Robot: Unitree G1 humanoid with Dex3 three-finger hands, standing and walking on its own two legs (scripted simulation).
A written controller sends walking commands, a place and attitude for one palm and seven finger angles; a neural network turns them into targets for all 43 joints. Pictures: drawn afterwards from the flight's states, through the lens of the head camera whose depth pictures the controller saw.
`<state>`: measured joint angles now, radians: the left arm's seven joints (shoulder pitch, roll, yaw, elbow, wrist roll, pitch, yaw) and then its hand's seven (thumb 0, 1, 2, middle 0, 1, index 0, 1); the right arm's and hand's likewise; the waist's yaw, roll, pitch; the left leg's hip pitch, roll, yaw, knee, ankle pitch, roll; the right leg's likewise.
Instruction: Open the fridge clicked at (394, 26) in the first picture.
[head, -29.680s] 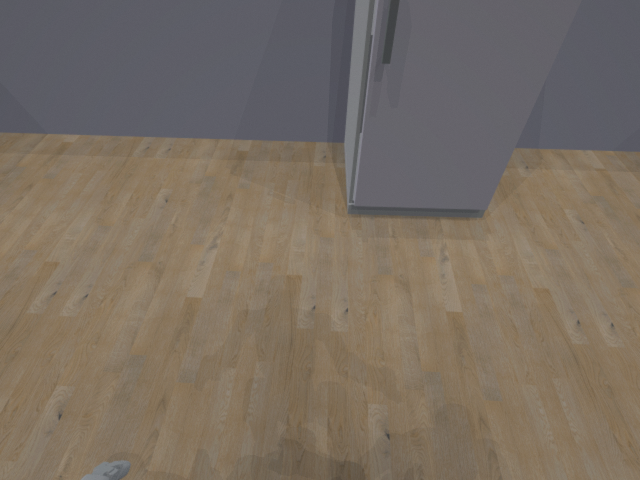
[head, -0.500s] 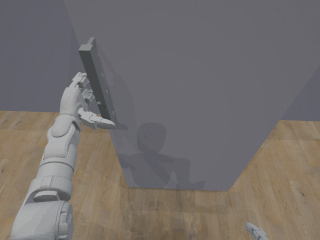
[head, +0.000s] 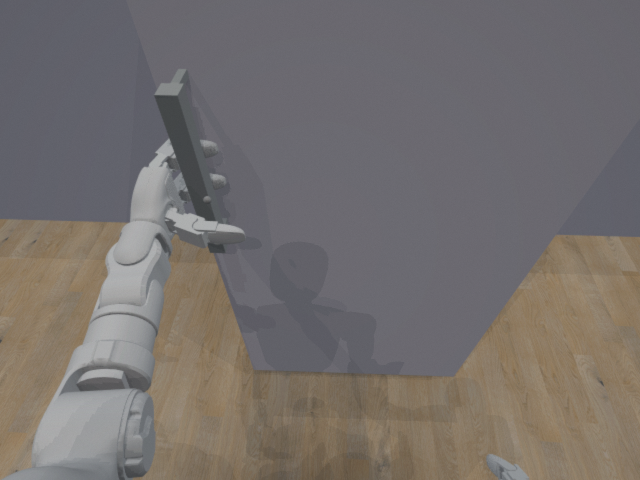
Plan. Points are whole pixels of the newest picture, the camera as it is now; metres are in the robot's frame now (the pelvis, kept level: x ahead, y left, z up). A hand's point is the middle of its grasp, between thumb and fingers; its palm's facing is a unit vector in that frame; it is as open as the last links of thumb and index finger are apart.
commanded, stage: grip the handle and tug to test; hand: left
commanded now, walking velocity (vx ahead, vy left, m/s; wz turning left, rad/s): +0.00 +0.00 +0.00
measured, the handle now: (203, 173) +0.48 +0.18 +0.12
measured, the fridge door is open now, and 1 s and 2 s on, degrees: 0 0 12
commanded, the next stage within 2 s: pull the door a little, standing still in 1.24 s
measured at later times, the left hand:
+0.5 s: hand (206, 198) +0.42 +0.16 +0.13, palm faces +0.00 -1.00 -0.01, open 6.1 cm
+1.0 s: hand (207, 199) +0.42 +0.16 +0.13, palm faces -0.01 -1.00 +0.00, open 6.1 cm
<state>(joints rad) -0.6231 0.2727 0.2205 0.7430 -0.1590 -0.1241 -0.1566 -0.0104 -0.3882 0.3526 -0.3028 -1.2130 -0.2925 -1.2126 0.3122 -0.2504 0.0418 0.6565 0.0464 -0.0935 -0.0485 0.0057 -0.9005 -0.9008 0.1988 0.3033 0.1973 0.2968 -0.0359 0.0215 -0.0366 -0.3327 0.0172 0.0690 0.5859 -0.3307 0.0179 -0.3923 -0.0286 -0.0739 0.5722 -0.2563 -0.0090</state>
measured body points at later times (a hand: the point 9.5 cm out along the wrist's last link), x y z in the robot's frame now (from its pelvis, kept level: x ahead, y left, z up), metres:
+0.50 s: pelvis +0.00 -0.01 +0.00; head +0.03 -0.01 +0.45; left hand +0.42 +0.21 +0.13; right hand +0.10 -0.26 -0.11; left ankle -0.02 +0.10 -0.73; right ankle +0.02 -0.12 -0.73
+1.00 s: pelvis +0.01 +0.00 +0.00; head +0.03 -0.01 +0.45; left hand +0.42 +0.21 +0.13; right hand +0.12 -0.26 -0.10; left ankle -0.02 +0.11 -0.73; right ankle +0.02 -0.12 -0.73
